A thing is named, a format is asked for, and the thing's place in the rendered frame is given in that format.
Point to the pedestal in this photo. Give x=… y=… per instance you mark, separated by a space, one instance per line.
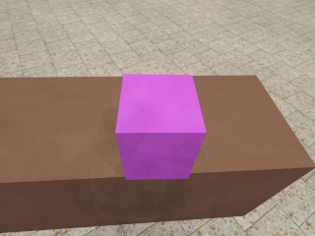
x=60 y=164

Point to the carton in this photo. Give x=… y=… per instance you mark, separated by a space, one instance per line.
x=160 y=126

